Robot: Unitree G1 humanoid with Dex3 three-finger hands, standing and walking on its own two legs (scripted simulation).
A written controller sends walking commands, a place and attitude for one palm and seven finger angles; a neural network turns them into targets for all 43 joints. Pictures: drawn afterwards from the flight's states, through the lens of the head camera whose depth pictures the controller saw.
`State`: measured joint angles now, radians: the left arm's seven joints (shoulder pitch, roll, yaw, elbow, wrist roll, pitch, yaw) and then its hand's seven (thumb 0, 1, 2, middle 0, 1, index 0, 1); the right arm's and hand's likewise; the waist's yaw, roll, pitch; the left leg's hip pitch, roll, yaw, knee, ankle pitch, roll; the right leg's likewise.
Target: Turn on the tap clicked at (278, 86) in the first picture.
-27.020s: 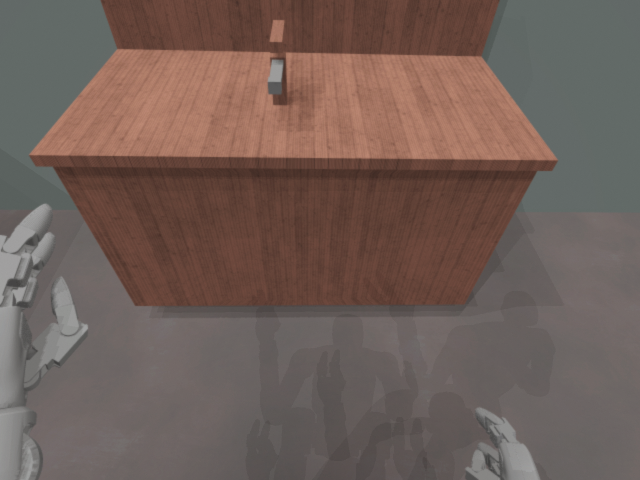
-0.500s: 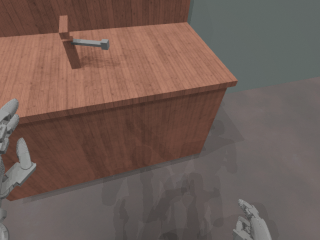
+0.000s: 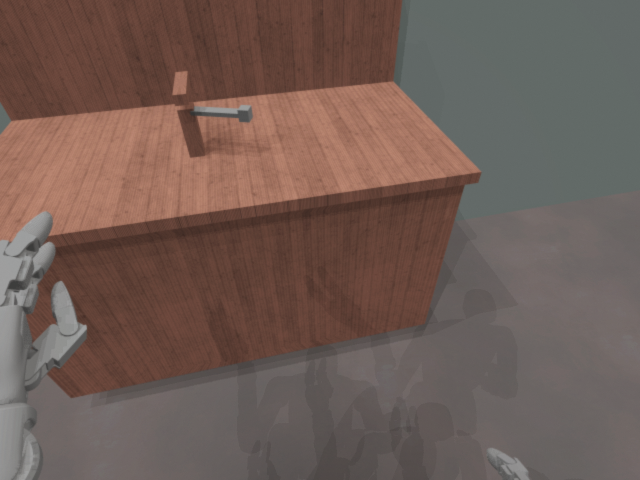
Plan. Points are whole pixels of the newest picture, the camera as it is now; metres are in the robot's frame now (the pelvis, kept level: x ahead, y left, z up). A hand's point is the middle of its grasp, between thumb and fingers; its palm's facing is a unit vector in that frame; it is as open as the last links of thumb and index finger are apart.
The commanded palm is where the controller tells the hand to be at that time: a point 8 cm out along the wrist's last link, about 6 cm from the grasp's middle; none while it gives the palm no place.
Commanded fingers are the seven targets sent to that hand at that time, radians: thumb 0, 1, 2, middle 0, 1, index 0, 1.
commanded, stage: stop stepping back and stand still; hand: left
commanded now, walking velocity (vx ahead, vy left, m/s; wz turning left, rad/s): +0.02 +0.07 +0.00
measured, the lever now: (245, 113) +0.84 +0.21 +0.10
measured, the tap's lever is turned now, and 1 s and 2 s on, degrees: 68 68 68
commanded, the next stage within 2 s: stand and check the lever's angle in 0.22 s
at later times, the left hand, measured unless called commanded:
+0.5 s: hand (79, 337) +0.20 +0.24 +0.17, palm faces +0.41 -0.83 -0.38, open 7.4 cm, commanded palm +0.15 +0.28 +0.19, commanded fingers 0.00 0.90 0.90 -0.20 -0.30 -0.20 -0.30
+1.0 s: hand (62, 311) +0.23 +0.27 +0.17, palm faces +0.40 -0.84 -0.37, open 7.4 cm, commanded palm +0.18 +0.31 +0.19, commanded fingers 0.00 0.90 0.90 -0.20 -0.30 -0.20 -0.30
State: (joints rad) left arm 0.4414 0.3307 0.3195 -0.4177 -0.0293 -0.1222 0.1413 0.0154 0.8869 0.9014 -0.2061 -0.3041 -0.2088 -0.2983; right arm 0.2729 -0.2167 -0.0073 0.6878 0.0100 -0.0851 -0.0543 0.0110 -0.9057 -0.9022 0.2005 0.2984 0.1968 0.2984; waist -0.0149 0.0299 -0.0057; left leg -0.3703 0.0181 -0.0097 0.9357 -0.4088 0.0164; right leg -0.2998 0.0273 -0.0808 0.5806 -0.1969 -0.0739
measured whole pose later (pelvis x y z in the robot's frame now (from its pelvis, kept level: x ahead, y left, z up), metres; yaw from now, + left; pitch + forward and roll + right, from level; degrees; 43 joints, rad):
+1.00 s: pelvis +0.02 +0.03 +0.02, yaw +0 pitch -1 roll +0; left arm 0.47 0.33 0.31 -0.47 -0.04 -0.13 0.17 0.02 0.89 0.90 -0.21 -0.30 -0.21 -0.30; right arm 0.18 -0.21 0.01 0.60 0.00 -0.09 -0.07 0.01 -0.91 -0.90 0.20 0.30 0.20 0.30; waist 0.01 0.01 0.03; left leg -0.19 -0.01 0.02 0.44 -0.24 0.02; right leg -0.22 0.03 -0.01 0.40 -0.17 -0.02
